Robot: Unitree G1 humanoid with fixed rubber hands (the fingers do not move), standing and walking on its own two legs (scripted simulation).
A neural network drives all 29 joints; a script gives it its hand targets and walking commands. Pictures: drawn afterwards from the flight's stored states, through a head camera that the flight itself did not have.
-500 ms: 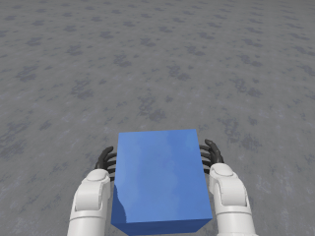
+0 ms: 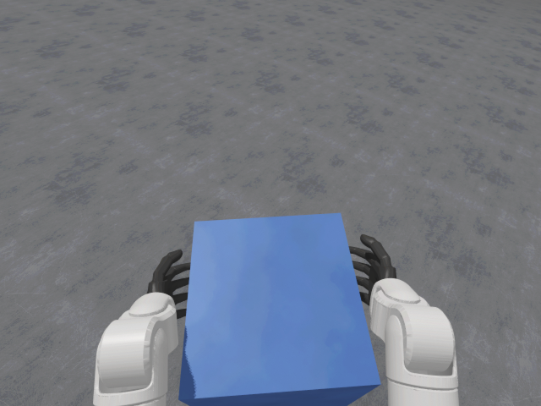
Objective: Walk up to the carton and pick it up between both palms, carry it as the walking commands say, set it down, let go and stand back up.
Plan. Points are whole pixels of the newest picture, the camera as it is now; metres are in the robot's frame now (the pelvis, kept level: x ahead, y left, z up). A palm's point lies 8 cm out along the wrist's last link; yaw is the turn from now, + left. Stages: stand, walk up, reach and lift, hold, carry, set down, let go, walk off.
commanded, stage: carry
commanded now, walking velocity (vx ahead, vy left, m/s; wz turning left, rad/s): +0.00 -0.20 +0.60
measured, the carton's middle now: (273, 323) +0.27 +0.01 +0.01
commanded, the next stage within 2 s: none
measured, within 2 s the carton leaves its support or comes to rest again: neither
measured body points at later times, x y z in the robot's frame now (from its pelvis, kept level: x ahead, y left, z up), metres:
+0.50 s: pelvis -0.03 -0.13 +0.01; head -0.02 -0.15 +0.46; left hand +0.21 +0.07 +0.08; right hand +0.28 -0.22 +0.08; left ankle -0.02 +0.04 -0.68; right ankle +0.00 -0.23 -0.72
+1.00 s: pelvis -0.06 -0.19 +0.01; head -0.08 -0.19 +0.46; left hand +0.12 +0.05 +0.07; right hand +0.25 -0.20 +0.09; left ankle -0.11 -0.11 -0.72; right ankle +0.00 -0.23 -0.72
